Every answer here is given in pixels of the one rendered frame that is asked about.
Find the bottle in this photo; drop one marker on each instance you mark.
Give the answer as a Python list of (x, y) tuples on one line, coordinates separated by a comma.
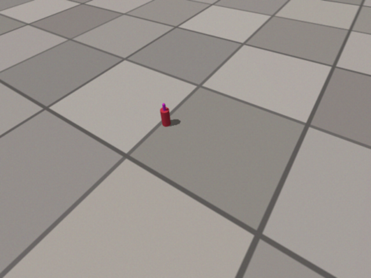
[(165, 116)]

